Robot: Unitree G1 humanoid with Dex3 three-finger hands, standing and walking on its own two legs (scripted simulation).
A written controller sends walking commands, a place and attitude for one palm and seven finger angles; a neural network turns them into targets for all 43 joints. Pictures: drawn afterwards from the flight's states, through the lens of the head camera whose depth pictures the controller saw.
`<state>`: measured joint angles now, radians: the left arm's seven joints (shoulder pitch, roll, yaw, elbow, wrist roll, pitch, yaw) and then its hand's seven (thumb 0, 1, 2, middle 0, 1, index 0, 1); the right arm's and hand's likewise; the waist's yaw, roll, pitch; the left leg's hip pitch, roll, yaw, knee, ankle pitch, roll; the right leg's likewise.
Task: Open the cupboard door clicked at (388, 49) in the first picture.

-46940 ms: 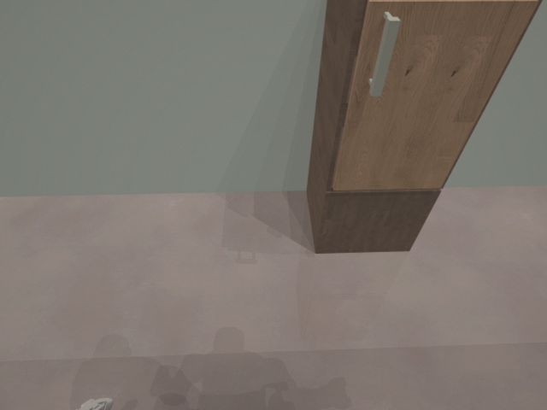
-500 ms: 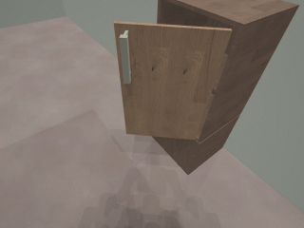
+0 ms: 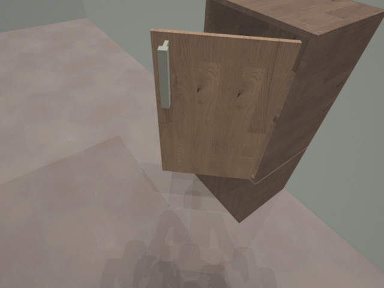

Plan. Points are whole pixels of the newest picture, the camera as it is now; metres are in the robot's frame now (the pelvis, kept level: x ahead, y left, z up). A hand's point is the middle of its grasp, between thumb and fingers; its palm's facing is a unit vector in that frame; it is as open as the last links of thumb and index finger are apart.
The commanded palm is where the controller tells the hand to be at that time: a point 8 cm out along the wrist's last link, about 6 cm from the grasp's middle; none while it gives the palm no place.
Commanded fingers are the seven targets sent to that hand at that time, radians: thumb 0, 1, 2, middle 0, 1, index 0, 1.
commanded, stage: look again from close up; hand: left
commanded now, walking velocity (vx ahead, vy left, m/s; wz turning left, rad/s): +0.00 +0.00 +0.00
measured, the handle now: (166, 75) +0.62 +0.12 +0.14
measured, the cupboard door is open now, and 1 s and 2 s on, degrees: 48 48 48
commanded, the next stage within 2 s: raise the hand with hooked fingers in 0.30 s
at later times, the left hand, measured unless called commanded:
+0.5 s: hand out of the picture +0.13 +0.19 -0.12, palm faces +0.21 -0.96 -0.19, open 7.4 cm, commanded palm +0.13 +0.23 -0.06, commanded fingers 0.00 0.76 0.84 -0.21 -0.39 -0.21 -0.39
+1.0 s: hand (97, 245) +0.19 +0.20 +0.02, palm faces +0.13 -0.99 -0.09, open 9.7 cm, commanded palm +0.17 +0.25 +0.02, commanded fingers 0.00 0.18 0.59 -0.25 -0.76 -0.25 -0.76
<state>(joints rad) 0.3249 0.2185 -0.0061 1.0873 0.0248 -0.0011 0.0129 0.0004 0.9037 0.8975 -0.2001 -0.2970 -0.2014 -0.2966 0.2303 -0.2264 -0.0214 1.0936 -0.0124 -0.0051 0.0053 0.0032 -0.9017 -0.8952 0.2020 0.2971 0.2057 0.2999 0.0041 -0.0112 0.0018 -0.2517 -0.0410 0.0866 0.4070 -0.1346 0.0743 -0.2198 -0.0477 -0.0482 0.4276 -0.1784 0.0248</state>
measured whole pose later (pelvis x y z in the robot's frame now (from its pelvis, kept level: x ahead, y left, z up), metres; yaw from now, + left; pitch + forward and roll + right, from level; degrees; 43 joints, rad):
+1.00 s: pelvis +0.04 -0.05 -0.06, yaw +5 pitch +8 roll -3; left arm 0.46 0.27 0.31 -0.04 -0.38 -0.51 -0.43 0.01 0.40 0.68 -0.23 -0.62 -0.23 -0.62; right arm 0.17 -0.28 -0.02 0.57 0.04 -0.28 -0.05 0.01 -0.90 -0.90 0.20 0.30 0.20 0.30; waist 0.06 0.02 -0.09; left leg -0.72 0.02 -0.06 1.04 -0.46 0.00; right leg -0.60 0.03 -0.16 0.96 -0.51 -0.06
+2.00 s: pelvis +0.04 -0.02 -0.01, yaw +3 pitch -1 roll -2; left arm -0.15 0.51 0.45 0.22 -0.35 0.03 -0.50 -0.02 -0.50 0.30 -0.30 -1.20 -0.30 -1.19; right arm 0.25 -0.25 0.10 0.60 0.08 -0.25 -0.11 0.01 -0.90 -0.90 0.21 0.30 0.21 0.30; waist 0.04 0.03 -0.02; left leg -0.30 -0.02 0.01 0.58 -0.27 0.05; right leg -0.21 -0.01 -0.08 0.53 -0.30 0.00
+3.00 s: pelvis +0.05 -0.05 -0.01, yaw +2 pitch +2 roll +0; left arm -0.41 0.51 0.41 0.56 -0.30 0.01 -0.50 -0.02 -0.50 0.30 -0.30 -1.20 -0.30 -1.20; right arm 0.27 -0.29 0.06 0.63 0.09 -0.19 -0.11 0.01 -0.90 -0.90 0.20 0.30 0.21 0.30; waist -0.02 0.04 -0.03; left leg -0.32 0.01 0.02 0.56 -0.27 0.01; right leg -0.26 0.03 -0.07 0.54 -0.31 -0.04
